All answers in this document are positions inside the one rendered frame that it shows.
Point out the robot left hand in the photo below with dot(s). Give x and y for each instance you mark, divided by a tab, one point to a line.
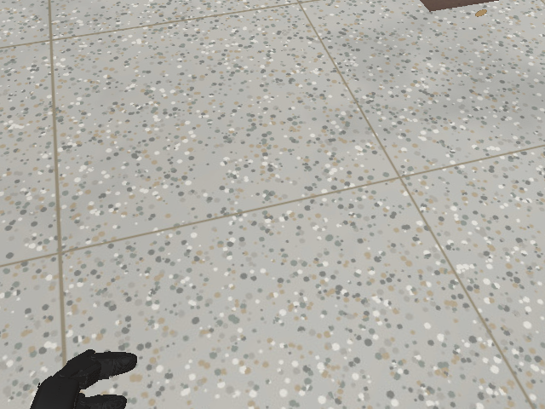
61	391

